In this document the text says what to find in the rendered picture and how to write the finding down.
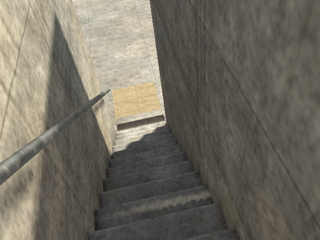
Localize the stairs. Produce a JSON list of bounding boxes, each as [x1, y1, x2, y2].
[[87, 122, 240, 240]]

